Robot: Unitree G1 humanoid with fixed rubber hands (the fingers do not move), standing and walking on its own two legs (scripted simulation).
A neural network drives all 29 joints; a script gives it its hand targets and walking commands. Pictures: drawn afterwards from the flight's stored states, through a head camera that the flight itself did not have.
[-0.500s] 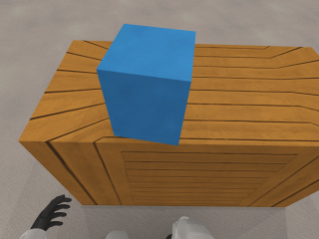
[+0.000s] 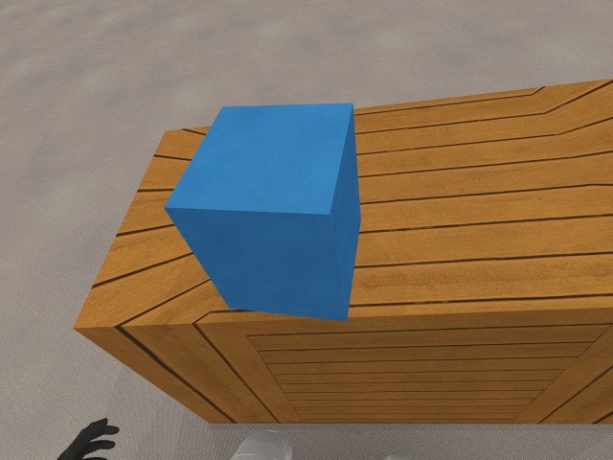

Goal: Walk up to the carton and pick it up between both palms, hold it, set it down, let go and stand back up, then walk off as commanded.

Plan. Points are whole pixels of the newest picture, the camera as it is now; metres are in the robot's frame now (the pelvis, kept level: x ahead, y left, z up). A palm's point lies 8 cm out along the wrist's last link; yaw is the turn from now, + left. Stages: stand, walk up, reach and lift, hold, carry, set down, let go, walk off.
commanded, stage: walk up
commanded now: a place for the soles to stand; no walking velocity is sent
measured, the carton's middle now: (285, 215) +0.45 +0.06 +0.05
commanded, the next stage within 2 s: none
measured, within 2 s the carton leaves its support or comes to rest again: neither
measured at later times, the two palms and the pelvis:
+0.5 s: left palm (75, 454) +0.16 +0.39 -0.12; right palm out of the picture +0.11 -0.23 -0.07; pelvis +0.04 +0.10 -0.01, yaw +0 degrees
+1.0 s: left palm (72, 425) +0.19 +0.39 -0.08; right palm (507, 417) +0.19 -0.22 -0.09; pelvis +0.07 +0.08 -0.01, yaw -1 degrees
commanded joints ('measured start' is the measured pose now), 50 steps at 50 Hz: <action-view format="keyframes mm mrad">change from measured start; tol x16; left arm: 1 29 261 105 29 1 -1 9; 50 -94 189 45 88 -9 -12 4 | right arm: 1 46 -146 -79 48 -4 -4 -16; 14 161 -161 -100 59 -39 -87 -21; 19 -99 -187 -89 -32 -44 -92 -25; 50 -220 -86 -53 3 3 -89 -9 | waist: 1 60 -293 -11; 10 46 -342 -55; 14 -44 39 -175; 26 -13 212 -120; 50 16 -145 -252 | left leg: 1 -150 -16 -24 -51 -23 -17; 9 -14 22 84 -317 -166 6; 13 334 -3 96 -523 -82 29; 16 208 297 -648 -802 -447 167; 19 67 214 -453 -790 -549 165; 35 11 15 -25 -466 -80 26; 40 271 123 -97 -442 504 94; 50 227 69 -18 -420 296 66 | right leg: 1 144 -212 309 -452 -109 135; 11 -15 -249 222 -265 -248 -108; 16 -278 -26 160 267 -245 37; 31 30 -29 76 -78 -26 11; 35 37 -216 307 -270 -98 -48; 39 50 -123 100 -64 304 12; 50 42 -177 131 -104 244 -25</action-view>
